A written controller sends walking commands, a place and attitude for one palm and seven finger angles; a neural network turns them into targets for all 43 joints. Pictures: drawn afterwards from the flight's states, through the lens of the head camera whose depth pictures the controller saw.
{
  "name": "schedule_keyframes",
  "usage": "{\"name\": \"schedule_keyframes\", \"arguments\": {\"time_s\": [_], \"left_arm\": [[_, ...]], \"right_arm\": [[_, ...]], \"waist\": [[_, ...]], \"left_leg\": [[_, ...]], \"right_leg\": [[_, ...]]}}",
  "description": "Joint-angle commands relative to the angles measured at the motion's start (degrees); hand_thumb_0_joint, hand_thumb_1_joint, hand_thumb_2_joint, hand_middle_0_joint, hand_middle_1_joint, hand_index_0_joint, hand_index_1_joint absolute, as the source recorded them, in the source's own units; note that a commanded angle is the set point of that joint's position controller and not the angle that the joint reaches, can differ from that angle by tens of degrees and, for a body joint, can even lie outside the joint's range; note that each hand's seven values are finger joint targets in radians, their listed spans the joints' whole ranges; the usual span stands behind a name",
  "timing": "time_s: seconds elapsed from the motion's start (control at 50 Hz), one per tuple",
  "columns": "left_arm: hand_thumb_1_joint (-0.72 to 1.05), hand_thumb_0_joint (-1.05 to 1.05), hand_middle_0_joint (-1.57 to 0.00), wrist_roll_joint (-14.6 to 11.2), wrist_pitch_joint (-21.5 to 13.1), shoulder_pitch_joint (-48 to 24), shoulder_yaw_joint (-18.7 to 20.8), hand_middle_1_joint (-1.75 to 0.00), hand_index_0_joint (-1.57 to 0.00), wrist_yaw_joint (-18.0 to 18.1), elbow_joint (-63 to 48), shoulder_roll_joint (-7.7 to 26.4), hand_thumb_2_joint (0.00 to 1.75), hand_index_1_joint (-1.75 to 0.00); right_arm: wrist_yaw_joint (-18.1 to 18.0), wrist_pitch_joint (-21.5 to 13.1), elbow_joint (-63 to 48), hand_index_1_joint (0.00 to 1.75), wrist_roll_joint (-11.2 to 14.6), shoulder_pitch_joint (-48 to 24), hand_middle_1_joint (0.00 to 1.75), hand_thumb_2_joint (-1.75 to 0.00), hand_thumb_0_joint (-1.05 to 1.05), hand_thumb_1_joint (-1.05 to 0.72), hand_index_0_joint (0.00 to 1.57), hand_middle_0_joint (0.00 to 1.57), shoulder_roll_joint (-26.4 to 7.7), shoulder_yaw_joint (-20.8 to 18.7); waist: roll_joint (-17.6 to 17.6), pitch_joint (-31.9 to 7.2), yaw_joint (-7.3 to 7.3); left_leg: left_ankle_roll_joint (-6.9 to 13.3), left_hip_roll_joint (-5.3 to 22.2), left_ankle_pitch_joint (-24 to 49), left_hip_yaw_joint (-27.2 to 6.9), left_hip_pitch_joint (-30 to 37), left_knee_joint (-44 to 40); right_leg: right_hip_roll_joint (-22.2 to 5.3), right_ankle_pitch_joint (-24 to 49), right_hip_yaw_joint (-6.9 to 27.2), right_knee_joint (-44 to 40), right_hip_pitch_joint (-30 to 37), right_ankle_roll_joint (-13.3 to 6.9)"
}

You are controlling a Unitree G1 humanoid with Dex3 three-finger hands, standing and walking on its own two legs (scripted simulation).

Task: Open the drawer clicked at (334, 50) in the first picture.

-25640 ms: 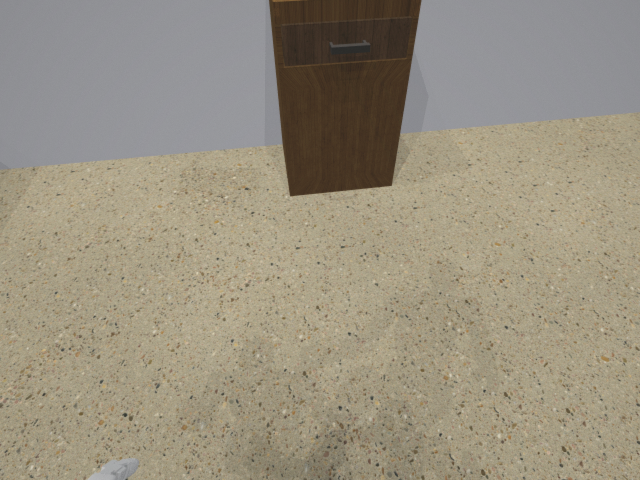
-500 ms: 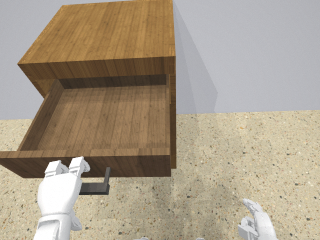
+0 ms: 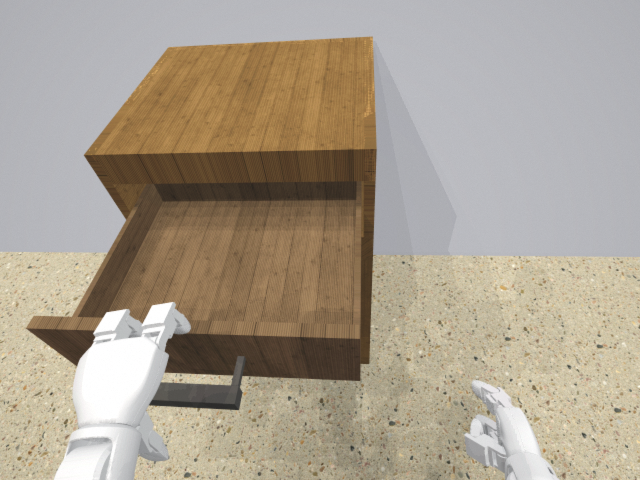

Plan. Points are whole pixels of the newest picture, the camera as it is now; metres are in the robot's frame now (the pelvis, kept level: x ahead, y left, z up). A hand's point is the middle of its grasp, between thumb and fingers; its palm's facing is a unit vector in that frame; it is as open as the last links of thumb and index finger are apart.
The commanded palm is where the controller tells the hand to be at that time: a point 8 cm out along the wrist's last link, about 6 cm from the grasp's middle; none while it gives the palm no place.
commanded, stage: lift the hand off the handle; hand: left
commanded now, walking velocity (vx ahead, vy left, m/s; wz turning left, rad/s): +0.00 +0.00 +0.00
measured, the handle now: (194, 378) +0.24 +0.23 -0.05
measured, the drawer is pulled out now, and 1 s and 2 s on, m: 0.30 0.30 0.30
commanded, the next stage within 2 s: draw the hand back to the body in 0.50 s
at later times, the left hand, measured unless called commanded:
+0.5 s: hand (127, 367) +0.20 +0.23 +0.11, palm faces +0.10 -0.10 -0.99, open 13.9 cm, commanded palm +0.17 +0.23 +0.15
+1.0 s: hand (102, 377) +0.18 +0.25 +0.11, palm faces +0.05 -0.10 -0.99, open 13.8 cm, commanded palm +0.15 +0.24 +0.17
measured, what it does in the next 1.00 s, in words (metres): stands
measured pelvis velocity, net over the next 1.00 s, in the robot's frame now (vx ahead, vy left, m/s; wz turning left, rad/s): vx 0.00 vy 0.00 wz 0.00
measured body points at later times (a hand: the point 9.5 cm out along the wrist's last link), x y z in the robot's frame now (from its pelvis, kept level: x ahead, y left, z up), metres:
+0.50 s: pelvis +0.00 +0.00 +0.02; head +0.01 -0.05 +0.46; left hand +0.18 +0.23 +0.16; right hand +0.23 -0.20 -0.08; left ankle -0.03 +0.10 -0.72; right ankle +0.00 -0.09 -0.72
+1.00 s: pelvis +0.00 +0.00 +0.02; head +0.00 -0.05 +0.47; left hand +0.17 +0.25 +0.17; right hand +0.22 -0.21 -0.07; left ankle -0.03 +0.10 -0.72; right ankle +0.00 -0.09 -0.72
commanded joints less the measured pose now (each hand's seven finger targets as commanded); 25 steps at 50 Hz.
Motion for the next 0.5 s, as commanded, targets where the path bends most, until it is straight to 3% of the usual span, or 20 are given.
{"name": "schedule_keyframes", "arguments": {"time_s": [0.0, 0.12, 0.14, 0.2, 0.28, 0.36, 0.42, 0.48], "left_arm": [[-0.50, 0.00, -0.30, -0.1, 0.8, -4.2, 6.2, -1.20, -0.30, 0.7, -14.1, 9.4, 0.30, -1.20], [-0.50, 0.00, -0.30, -1.4, 1.7, -4.9, 6.4, -1.20, -0.30, -2.3, -17.3, 10.3, 0.30, -1.20], [-0.50, 0.00, -0.30, -1.8, 1.9, -3.6, 8.1, -1.20, -0.30, -2.6, -18.2, 11.5, 0.30, -1.20], [-0.50, 0.00, -0.30, -2.4, 1.7, -2.5, 6.9, -1.20, -0.30, -3.7, -21.2, 10.9, 0.30, -1.20], [-0.50, 0.00, -0.30, -3.1, 2.1, -1.8, 6.9, -1.20, -0.30, -4.9, -22.9, 11.0, 0.30, -1.20], [-0.50, 0.00, -0.30, -3.2, 2.7, -1.1, 8.5, -1.20, -0.30, -5.7, -25.0, 12.6, 0.30, -1.20], [-0.50, 0.00, -0.30, -4.0, 2.9, 1.5, 9.0, -1.20, -0.30, -6.5, -22.5, 12.5, 0.30, -1.20], [-0.50, 0.00, -0.30, -4.3, 2.9, -1.2, 8.4, -1.20, -0.30, -7.6, -21.8, 12.1, 0.30, -1.20]], "right_arm": [[-0.1, -2.9, -9.3, 0.30, 0.1, -7.3, 0.30, -0.90, 0.00, -0.90, 0.20, 0.20, -5.3, -1.4], [0.0, -2.4, -9.6, 0.30, 0.4, -8.1, 0.30, -0.90, 0.00, -0.90, 0.20, 0.20, -5.3, -0.8], [0.0, -2.6, -10.4, 0.30, 0.6, -9.1, 0.30, -0.90, 0.00, -0.90, 0.20, 0.20, -5.5, -0.7], [0.4, -2.4, -10.3, 0.30, 0.6, -7.8, 0.30, -0.90, 0.00, -0.90, 0.20, 0.20, -5.6, -0.6], [0.9, -2.1, -10.7, 0.30, 0.9, -8.3, 0.30, -0.90, 0.00, -0.90, 0.20, 0.20, -5.6, -0.4], [1.2, -2.0, -11.1, 0.30, 1.1, -8.4, 0.30, -0.90, 0.00, -0.90, 0.20, 0.20, -5.7, 0.1], [1.3, -1.7, -10.9, 0.30, 1.5, -8.4, 0.30, -0.90, 0.00, -0.90, 0.20, 0.20, -5.8, 0.1], [1.4, -1.3, -10.5, 0.30, 1.5, -9.2, 0.30, -0.90, 0.00, -0.90, 0.20, 0.20, -6.0, 0.1]], "waist": [[-3.4, -9.5, -0.30], [-4.2, -8.1, -0.11], [-3.4, -9.0, 0.30], [-2.2, -8.5, 0.17], [-3.4, -6.3, 0.17], [-3.4, -7.2, 0.63], [-4.7, -4.4, 0.46], [-4.7, -3.3, 0.08]], "left_leg": [[-1.2, 0.6, 19.9, -2.9, 6.0, -6.0], [-1.0, 0.7, 21.2, -2.7, 7.5, -8.2], [-1.2, 0.9, 22.1, -3.0, 7.9, -8.6], [-1.3, 1.2, 24.1, -2.6, 9.3, -9.2], [-1.2, 1.6, 23.3, -2.7, 9.5, -10.6], [-1.2, 1.7, 23.5, -2.7, 10.1, -11.5], [-1.1, 1.5, 22.8, -2.4, 9.8, -12.1], [-1.0, 1.4, 20.7, -2.4, 9.6, -13.0]], "right_leg": [[-0.9, 19.3, 3.3, -6.6, 8.0, 0.1], [-1.2, 21.6, 3.7, -8.8, 11.0, 0.3], [-1.1, 22.5, 4.7, -9.2, 12.2, 0.0], [-1.5, 23.1, 3.6, -10.1, 12.8, 0.4], [-1.4, 21.9, 3.4, -11.5, 13.2, 0.4], [-1.7, 22.8, 3.5, -12.3, 15.2, 0.4], [-1.4, 22.8, 3.4, -13.3, 14.8, 0.6], [-1.5, 21.4, 3.7, -14.2, 14.8, 0.4]]}}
